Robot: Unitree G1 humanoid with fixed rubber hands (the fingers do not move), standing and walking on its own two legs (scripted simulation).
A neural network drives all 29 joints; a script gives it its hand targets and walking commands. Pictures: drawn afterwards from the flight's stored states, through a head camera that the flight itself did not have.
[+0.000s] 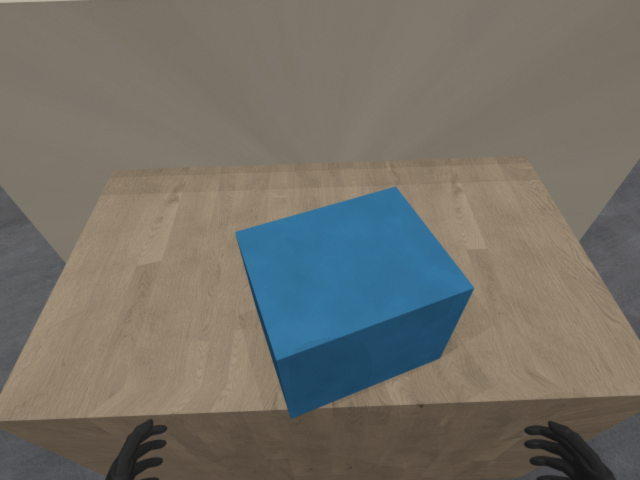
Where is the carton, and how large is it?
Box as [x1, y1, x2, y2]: [235, 187, 473, 418]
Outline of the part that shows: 396,187 381,190 235,232 257,312 291,418 439,358 473,289 469,281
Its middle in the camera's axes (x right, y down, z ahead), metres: +0.03 +0.09 +0.59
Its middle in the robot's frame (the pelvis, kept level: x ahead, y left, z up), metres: +0.39 +0.00 -0.03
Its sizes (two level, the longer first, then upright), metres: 0.253 0.202 0.202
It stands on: a pedestal, 0.65 m high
